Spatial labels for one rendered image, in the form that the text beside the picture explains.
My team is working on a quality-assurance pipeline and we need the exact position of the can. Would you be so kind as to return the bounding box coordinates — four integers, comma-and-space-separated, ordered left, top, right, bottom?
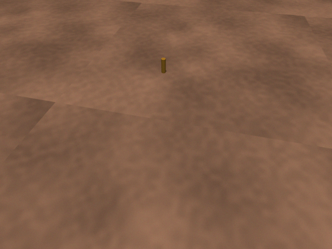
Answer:
161, 58, 165, 73

